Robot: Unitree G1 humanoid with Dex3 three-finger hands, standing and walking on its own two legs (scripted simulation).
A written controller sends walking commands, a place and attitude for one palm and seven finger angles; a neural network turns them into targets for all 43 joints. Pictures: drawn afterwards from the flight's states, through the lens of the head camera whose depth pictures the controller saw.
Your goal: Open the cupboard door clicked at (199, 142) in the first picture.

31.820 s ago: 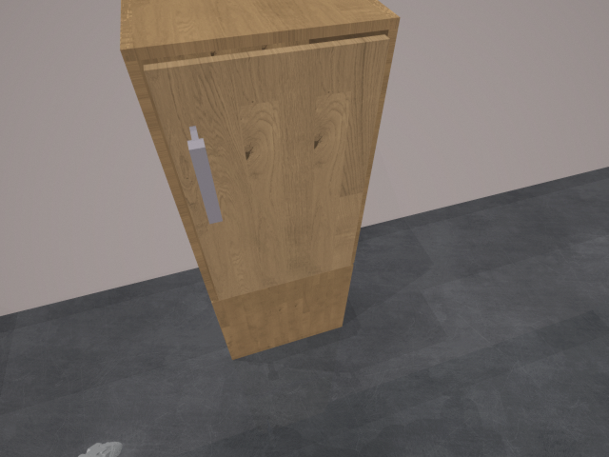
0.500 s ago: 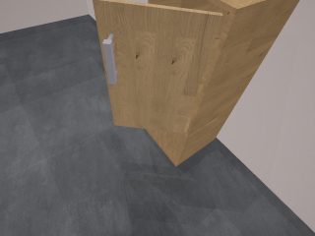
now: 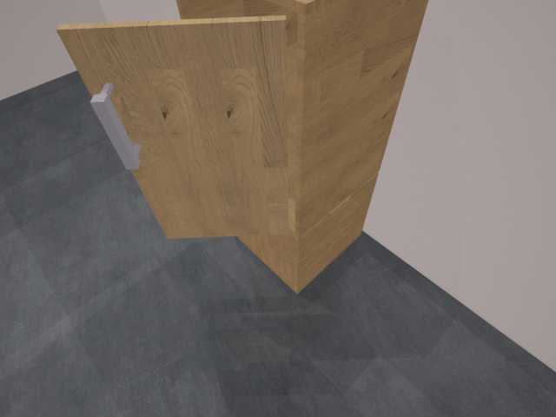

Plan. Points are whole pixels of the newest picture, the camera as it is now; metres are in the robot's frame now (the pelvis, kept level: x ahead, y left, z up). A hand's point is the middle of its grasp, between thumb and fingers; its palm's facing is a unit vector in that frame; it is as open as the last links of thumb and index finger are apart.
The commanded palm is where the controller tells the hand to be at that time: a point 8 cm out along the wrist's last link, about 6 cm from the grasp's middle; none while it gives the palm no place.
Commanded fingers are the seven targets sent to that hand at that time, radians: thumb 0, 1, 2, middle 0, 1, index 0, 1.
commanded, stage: come to a stop and stand still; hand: left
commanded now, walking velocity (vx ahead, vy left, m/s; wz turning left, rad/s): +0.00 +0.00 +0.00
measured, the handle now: (121, 127) +0.60 +0.30 +0.08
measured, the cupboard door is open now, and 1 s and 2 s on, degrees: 48 48 48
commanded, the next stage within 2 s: look again from close up in 0.42 s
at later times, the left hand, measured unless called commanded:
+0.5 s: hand out of the picture -0.02 +0.13 -0.17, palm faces +0.07 -0.98 -0.17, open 7.3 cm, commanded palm none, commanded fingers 0.00 0.90 0.90 -0.20 -0.30 -0.20 -0.30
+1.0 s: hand out of the picture +0.02 +0.19 -0.17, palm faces +0.01 -0.97 -0.23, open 7.3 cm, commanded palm none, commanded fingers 0.00 0.90 0.90 -0.20 -0.30 -0.20 -0.30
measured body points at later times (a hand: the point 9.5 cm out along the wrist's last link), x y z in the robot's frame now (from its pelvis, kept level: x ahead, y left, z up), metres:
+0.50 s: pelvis +0.01 -0.03 +0.01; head +0.02 -0.03 +0.46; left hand -0.02 +0.18 -0.16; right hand +0.01 -0.25 -0.16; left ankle +0.00 +0.11 -0.74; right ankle -0.05 -0.11 -0.74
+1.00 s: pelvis -0.01 +0.00 +0.00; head +0.00 +0.00 +0.45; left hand +0.02 +0.24 -0.15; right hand +0.01 -0.22 -0.16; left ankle +0.00 +0.11 -0.74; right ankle -0.05 -0.11 -0.74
